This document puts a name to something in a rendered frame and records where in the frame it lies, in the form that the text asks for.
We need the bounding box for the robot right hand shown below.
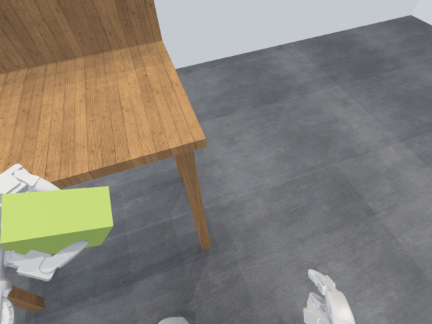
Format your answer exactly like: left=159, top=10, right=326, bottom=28
left=303, top=269, right=355, bottom=324

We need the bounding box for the robot left hand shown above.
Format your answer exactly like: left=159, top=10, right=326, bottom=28
left=0, top=164, right=89, bottom=281

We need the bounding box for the robot left forearm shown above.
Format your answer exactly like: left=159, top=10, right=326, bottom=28
left=0, top=277, right=17, bottom=324

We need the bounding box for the table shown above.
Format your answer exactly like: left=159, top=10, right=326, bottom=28
left=0, top=0, right=211, bottom=312

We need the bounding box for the sponge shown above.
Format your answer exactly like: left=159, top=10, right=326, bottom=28
left=0, top=186, right=113, bottom=255

